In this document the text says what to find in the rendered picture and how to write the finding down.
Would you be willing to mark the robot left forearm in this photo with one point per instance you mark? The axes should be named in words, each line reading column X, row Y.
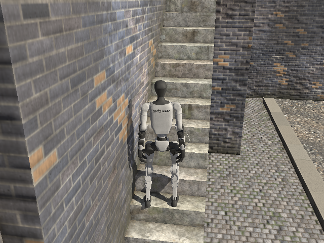
column 141, row 139

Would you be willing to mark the left robot shin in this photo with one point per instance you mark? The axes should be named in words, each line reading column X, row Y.
column 148, row 183

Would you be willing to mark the robot right hand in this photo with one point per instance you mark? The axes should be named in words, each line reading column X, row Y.
column 181, row 156

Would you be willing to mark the robot left hand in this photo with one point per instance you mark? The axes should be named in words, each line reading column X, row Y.
column 141, row 156

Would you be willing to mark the robot right forearm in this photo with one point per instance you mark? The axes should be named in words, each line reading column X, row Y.
column 181, row 138

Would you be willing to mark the left robot foot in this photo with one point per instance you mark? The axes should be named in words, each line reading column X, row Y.
column 147, row 203

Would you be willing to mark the robot right upper arm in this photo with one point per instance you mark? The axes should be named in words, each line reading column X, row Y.
column 178, row 115

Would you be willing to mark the robot left upper arm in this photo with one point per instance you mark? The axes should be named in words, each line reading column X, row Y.
column 143, row 116

